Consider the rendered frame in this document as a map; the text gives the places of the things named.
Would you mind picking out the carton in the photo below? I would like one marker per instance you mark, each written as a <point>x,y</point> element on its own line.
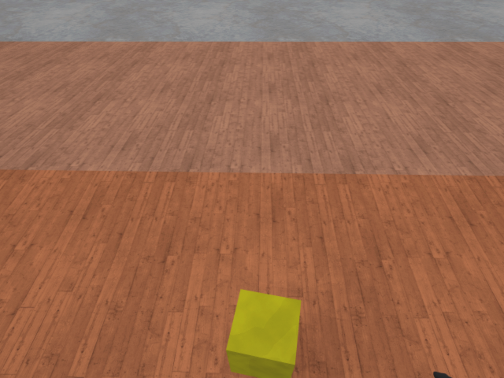
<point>264,335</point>

